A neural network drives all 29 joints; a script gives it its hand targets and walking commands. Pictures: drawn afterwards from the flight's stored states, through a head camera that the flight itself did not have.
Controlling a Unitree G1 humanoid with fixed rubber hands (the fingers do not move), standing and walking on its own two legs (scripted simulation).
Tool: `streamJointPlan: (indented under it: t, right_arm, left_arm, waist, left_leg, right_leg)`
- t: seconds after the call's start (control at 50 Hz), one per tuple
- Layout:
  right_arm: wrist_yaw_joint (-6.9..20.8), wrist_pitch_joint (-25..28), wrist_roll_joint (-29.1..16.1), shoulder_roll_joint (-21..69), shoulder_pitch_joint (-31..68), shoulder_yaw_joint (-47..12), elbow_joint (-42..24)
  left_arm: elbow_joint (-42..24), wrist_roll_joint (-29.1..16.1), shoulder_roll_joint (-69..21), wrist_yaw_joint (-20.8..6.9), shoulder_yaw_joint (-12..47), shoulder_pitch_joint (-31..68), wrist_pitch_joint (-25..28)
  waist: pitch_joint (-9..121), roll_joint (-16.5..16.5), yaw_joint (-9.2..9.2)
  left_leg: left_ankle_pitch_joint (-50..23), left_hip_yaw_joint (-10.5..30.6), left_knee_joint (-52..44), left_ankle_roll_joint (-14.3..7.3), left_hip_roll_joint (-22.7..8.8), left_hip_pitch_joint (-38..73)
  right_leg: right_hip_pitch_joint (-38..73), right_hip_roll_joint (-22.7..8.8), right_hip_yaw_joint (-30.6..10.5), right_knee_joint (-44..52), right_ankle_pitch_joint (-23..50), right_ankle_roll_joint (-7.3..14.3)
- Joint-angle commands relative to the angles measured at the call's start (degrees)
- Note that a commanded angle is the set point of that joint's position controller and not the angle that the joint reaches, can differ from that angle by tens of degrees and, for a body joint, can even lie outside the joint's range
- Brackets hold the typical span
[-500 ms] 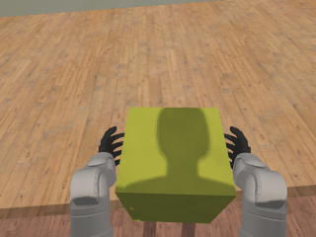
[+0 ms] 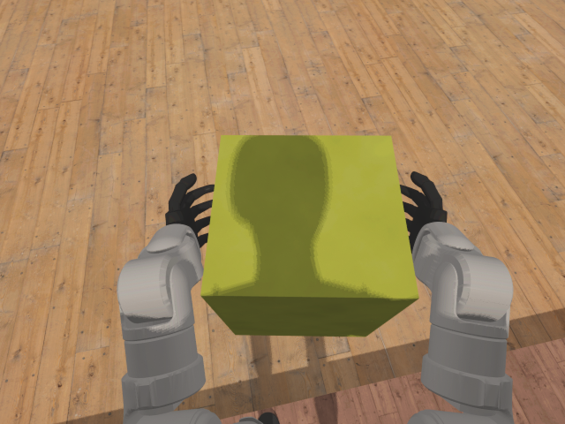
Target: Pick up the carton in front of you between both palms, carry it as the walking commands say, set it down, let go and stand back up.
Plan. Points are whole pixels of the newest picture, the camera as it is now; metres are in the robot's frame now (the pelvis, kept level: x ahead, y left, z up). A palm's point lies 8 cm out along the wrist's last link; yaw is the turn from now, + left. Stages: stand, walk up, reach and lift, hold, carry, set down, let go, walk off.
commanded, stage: carry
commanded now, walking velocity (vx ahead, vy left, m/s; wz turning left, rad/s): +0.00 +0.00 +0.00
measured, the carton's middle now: (302, 248) +0.36 -0.01 +0.02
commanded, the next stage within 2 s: none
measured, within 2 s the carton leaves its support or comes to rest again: neither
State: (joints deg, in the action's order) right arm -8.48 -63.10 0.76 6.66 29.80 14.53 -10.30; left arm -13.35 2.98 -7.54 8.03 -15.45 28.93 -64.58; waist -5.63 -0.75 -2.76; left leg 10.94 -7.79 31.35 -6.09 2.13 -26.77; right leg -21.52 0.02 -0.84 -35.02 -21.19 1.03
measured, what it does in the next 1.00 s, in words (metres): stands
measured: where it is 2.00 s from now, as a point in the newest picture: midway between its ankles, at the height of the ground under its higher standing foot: outside the picture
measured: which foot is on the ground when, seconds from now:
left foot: down 0.00-1.00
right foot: down 0.00-1.00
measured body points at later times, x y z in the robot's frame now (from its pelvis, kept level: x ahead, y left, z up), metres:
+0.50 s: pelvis +0.06 -0.03 +0.01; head +0.07 -0.03 +0.46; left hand +0.41 +0.12 +0.12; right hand +0.41 -0.18 +0.12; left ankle +0.05 +0.06 -0.73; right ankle -0.02 -0.12 -0.72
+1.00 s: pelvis +0.03 -0.03 +0.01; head +0.01 -0.03 +0.46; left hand +0.36 +0.12 +0.12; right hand +0.36 -0.18 +0.12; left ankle +0.05 +0.06 -0.73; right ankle -0.02 -0.12 -0.73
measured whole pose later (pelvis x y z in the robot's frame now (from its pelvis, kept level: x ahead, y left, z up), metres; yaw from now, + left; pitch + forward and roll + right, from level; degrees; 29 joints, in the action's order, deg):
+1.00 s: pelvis +0.03 -0.03 +0.01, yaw +0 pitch +3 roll +0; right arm -7.8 -65.6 3.8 5.1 27.8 13.3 -0.1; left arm -0.8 3.6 -5.2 8.0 -12.9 27.5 -65.9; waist 6.3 -0.6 -0.1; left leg 13.0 -7.5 29.9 -3.0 -0.3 -19.7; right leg -12.9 0.7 4.3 -30.1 -20.0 2.3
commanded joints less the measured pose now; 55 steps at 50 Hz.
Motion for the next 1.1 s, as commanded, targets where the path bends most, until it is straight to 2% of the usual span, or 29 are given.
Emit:
streamJointPlan:
  t: [0.0,0.02,0.04,0.08,0.14,0.2,0.24,0.32,0.36,0.48,0.56,0.64,0.7,0.78,0.88,1.08]
  right_arm:
    - [7.7,-0.1,-17.8,50.6,32.6,-46.0,-9.0]
    - [7.7,-0.1,-17.7,49.7,32.5,-46.6,-9.7]
    - [7.4,-0.1,-17.0,48.3,31.8,-46.5,-9.2]
    - [7.1,-0.5,-15.3,46.4,29.5,-45.3,-6.8]
    - [6.9,-0.9,-13.3,45.4,26.9,-43.3,-3.7]
    - [6.9,-1.2,-12.4,45.7,27.1,-42.0,-1.6]
    - [6.9,-1.2,-12.2,46.0,27.9,-41.5,-0.9]
    - [6.8,-1.5,-12.2,46.0,28.8,-40.7,0.9]
    - [6.7,-1.7,-12.3,46.1,29.1,-40.2,2.1]
    - [6.9,-1.7,-13.1,47.3,30.9,-39.3,4.5]
    - [6.8,-1.5,-13.5,47.8,32.2,-39.0,4.8]
    - [6.6,-1.3,-14.1,48.2,34.0,-39.3,4.1]
    - [6.4,-1.4,-13.9,47.7,33.8,-38.9,4.2]
    - [6.3,-1.7,-13.1,47.0,32.6,-38.2,5.0]
    - [6.3,-2.0,-12.5,46.6,32.6,-37.2,5.9]
    - [6.3,-2.1,-13.0,47.4,34.1,-36.9,6.6]
  left_arm:
    - [-4.9,-14.4,-46.8,-5.8,43.5,29.6,1.4]
    - [-5.0,-14.6,-45.6,-6.0,44.2,29.9,1.6]
    - [-4.3,-15.0,-45.2,-6.3,44.7,29.2,1.4]
    - [-3.1,-16.1,-44.5,-6.8,45.3,28.1,1.0]
    - [-1.8,-17.2,-44.6,-7.3,45.7,28.3,0.5]
    - [-0.3,-17.7,-45.2,-7.6,45.2,30.1,0.2]
    - [0.6,-17.8,-45.5,-7.6,44.6,31.0,0.2]
    - [3.4,-16.8,-45.2,-7.1,42.6,30.5,-0.1]
    - [4.7,-16.0,-44.9,-6.8,41.5,30.0,-0.3]
    - [6.8,-14.5,-45.1,-6.1,39.6,31.0,-0.2]
    - [7.0,-14.2,-45.3,-5.8,39.1,32.1,-0.1]
    - [6.6,-14.6,-45.6,-5.7,39.3,33.4,0.1]
    - [6.9,-14.6,-45.4,-5.5,39.1,33.3,0.0]
    - [7.8,-14.6,-45.2,-5.5,38.8,32.8,-0.3]
    - [8.6,-14.6,-45.5,-5.6,38.5,33.5,-0.5]
    - [9.5,-14.5,-46.3,-5.4,38.1,34.6,-0.6]
  waist:
    - [41.6,5.7,2.32]
    - [41.3,2.0,2.05]
    - [41.1,0.1,2.21]
    - [39.9,0.1,2.47]
    - [38.2,0.1,2.31]
    - [36.3,0.8,2.38]
    - [35.8,0.6,2.53]
    - [35.0,-1.2,2.82]
    - [34.3,-1.6,2.87]
    - [33.1,-0.5,2.75]
    - [32.4,-0.7,2.67]
    - [31.3,0.2,2.67]
    - [31.0,0.4,2.64]
    - [30.2,-0.7,2.54]
    - [29.0,0.5,2.49]
    - [28.5,0.7,2.42]
  left_leg:
    - [-46.1,9.9,2.3,-2.7,-12.3,29.4]
    - [-45.6,9.7,2.9,-1.6,-11.6,27.0]
    - [-43.8,8.9,4.2,-1.4,-11.0,25.1]
    - [-41.8,8.0,4.9,-1.3,-10.1,23.2]
    - [-42.8,7.9,5.1,-1.9,-10.2,23.5]
    - [-42.4,7.4,4.0,-1.4,-10.1,23.6]
    - [-39.8,6.9,3.4,-0.9,-9.8,22.7]
    - [-30.7,5.9,2.7,0.4,-8.7,19.5]
    - [-28.4,5.8,2.4,0.8,-8.6,18.5]
    - [-27.6,6.9,2.0,1.2,-9.7,17.9]
    - [-19.9,7.0,1.5,1.7,-9.5,16.5]
    - [-19.2,7.7,-0.3,1.4,-10.1,17.8]
    - [-18.1,8.1,-1.4,1.3,-10.4,18.2]
    - [-15.3,8.0,-2.2,1.3,-10.2,17.9]
    - [-13.6,8.2,-3.5,1.2,-10.4,17.7]
    - [-11.2,8.7,-5.1,1.2,-10.6,17.3]
  right_leg:
    - [10.2,-1.9,-0.2,7.0,13.9,0.8]
    - [12.4,-3.4,-1.2,1.2,24.4,1.6]
    - [13.7,-4.7,-1.5,-0.7,31.7,2.0]
    - [13.4,-5.8,-2.0,-1.9,37.5,2.4]
    - [11.2,-5.9,-2.4,-1.8,37.9,1.7]
    - [10.4,-5.9,-2.3,0.3,36.8,0.9]
    - [11.7,-6.3,-2.2,1.4,38.1,0.7]
    - [15.3,-8.0,-2.2,2.2,46.3,1.4]
    - [16.0,-8.5,-1.9,2.4,47.9,1.7]
    - [16.0,-8.4,-0.8,3.4,42.2,1.7]
    - [16.2,-9.2,-0.8,3.8,40.5,2.4]
    - [13.6,-8.0,-0.7,5.5,29.6,2.1]
    - [12.7,-7.7,-0.9,6.5,25.1,2.1]
    - [12.1,-7.5,-1.2,7.4,23.4,2.0]
    - [10.7,-7.3,-1.2,8.4,19.2,2.0]
    - [9.8,-6.8,-1.0,9.1,14.2,2.0]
